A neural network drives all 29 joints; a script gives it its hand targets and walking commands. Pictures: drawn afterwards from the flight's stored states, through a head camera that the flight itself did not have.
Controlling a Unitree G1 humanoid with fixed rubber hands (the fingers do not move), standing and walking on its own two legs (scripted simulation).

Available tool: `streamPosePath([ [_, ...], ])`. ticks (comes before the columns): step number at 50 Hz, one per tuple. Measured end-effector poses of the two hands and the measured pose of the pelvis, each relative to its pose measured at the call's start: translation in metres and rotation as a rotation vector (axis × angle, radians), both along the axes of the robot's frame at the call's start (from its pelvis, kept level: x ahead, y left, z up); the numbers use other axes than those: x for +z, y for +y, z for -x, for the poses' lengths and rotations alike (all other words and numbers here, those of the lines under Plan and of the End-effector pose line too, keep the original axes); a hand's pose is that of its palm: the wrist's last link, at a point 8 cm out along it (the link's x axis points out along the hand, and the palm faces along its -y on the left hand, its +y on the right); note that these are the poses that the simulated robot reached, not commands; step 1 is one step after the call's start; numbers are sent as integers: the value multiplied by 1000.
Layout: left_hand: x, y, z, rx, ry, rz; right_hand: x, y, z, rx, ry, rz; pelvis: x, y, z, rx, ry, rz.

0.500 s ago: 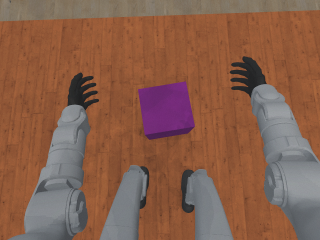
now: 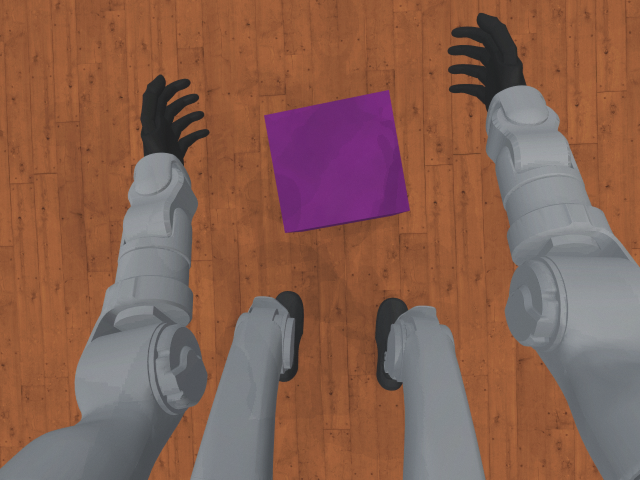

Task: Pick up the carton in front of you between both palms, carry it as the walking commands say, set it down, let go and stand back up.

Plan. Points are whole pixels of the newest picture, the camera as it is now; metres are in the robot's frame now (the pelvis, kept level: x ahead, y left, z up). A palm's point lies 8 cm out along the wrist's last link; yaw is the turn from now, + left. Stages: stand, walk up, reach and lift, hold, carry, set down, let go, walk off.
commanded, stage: reach and lift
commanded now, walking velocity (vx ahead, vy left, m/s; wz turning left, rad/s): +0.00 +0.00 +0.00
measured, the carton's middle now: (337, 173) +0.48 +0.02 -0.47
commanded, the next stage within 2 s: none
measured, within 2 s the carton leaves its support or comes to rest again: leaves its support in 1.46 s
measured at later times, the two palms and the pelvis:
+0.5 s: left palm (226, 180) +0.44 +0.21 -0.35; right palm (445, 144) +0.51 -0.16 -0.35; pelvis -0.06 +0.01 -0.19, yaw +1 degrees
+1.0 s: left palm (236, 177) +0.45 +0.20 -0.39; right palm (428, 145) +0.52 -0.14 -0.39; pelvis -0.05 +0.01 -0.22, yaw +2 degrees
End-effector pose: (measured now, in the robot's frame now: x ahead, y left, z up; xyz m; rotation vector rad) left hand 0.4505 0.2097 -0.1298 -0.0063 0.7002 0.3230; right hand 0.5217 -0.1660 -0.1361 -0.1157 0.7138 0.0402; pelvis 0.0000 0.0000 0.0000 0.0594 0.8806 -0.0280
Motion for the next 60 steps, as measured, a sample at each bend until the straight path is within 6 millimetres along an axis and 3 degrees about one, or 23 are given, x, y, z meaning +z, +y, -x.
streamPosePath([
  [7,-85,3,6,-8,11,0,-90,0,14,-19,-2,14,-65,4,9,12,36,-8],
  [11,-127,4,8,-13,0,1,-131,-3,18,-24,-22,19,-103,6,21,17,6,-5],
  [20,-189,2,7,-11,11,19,-187,0,14,-32,-18,20,-168,8,48,19,-117,-1],
  [29,-248,-4,6,-32,70,24,-244,10,13,-34,31,12,-205,9,58,26,-200,-2],
  [33,-260,5,-3,-30,64,2,-268,12,13,-29,23,13,-215,9,57,32,-222,-2],
  [38,-267,6,-9,-24,62,0,-276,19,9,-6,-3,2,-222,10,53,34,-241,-1],
  [53,-255,-10,-3,-39,55,30,-255,30,7,10,15,2,-215,8,49,38,-210,-3],
  [60,-253,-33,-14,-67,41,52,-256,42,8,25,17,2,-212,8,54,40,-217,-4],
])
